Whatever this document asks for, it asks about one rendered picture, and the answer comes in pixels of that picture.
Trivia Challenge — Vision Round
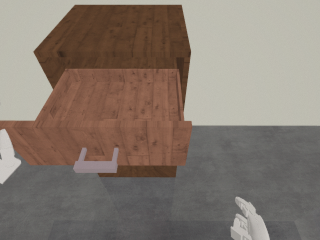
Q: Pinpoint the robot left hand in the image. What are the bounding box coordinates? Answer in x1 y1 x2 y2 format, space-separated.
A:
0 101 21 184

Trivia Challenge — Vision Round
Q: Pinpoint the cabinet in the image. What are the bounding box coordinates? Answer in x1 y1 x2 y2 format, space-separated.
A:
33 4 191 178

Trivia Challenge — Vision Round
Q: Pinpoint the drawer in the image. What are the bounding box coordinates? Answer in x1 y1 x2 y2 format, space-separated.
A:
0 69 193 166

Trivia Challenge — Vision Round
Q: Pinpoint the robot right hand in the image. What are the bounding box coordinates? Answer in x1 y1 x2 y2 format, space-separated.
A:
230 197 270 240

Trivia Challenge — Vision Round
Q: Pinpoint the handle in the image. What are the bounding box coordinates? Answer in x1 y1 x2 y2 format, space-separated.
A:
73 147 119 173

